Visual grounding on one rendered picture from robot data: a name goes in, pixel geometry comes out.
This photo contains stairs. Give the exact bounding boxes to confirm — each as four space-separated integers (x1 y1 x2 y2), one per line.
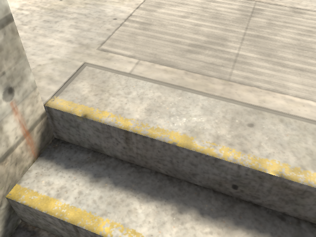
6 106 316 237

